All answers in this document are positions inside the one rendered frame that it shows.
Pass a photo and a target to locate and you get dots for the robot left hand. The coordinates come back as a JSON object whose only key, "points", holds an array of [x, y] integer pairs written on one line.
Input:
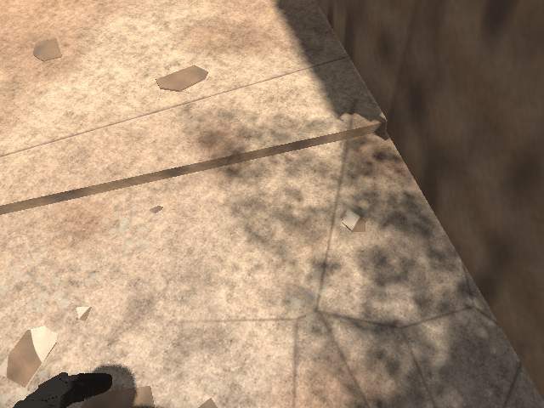
{"points": [[63, 390]]}

